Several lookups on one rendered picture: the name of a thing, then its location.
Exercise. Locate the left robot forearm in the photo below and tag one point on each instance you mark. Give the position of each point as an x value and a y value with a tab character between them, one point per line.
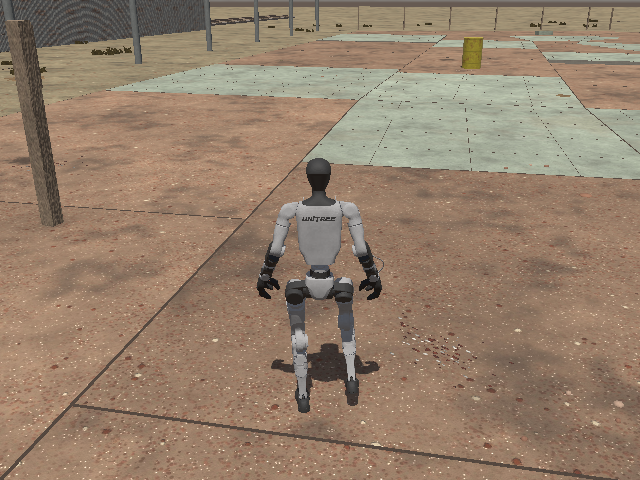
268	265

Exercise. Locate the left robot upper arm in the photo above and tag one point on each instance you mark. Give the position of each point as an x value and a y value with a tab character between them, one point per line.
288	211

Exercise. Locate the right robot foot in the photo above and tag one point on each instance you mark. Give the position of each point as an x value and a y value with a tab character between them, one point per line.
352	386

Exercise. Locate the left robot hand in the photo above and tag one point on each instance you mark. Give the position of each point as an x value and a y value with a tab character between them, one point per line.
266	284

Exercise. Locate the right robot upper arm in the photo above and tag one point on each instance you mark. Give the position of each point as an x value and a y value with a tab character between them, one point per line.
351	211

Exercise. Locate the right robot forearm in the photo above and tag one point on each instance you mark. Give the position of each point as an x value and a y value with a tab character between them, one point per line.
369	266

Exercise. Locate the robot left shin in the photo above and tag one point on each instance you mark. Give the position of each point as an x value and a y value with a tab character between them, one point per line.
300	367

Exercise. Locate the right robot hand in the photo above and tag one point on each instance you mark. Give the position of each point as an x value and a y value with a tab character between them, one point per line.
370	285

